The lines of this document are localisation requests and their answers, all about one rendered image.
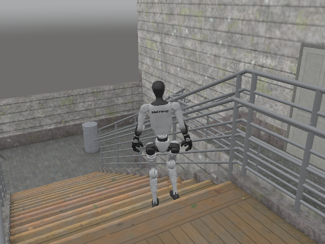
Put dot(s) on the left robot upper arm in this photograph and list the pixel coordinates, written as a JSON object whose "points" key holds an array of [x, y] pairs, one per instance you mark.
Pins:
{"points": [[141, 119]]}

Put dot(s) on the robot left foot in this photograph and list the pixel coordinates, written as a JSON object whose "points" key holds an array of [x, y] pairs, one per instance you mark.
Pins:
{"points": [[153, 205]]}

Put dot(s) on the right robot forearm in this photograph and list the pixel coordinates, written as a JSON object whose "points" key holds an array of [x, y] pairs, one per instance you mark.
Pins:
{"points": [[185, 133]]}

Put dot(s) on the left robot hand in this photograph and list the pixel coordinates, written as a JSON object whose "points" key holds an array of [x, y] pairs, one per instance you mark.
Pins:
{"points": [[134, 145]]}

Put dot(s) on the left robot forearm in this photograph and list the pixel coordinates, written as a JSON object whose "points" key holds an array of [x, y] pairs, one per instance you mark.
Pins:
{"points": [[137, 135]]}

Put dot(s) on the right robot hand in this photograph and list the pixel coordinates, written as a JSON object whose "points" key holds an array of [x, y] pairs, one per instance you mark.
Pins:
{"points": [[185, 143]]}

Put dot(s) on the right robot shin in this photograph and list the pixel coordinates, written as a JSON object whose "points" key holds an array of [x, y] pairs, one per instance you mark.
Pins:
{"points": [[173, 178]]}

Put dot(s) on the right robot upper arm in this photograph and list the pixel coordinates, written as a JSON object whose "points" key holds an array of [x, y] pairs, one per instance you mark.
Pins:
{"points": [[179, 116]]}

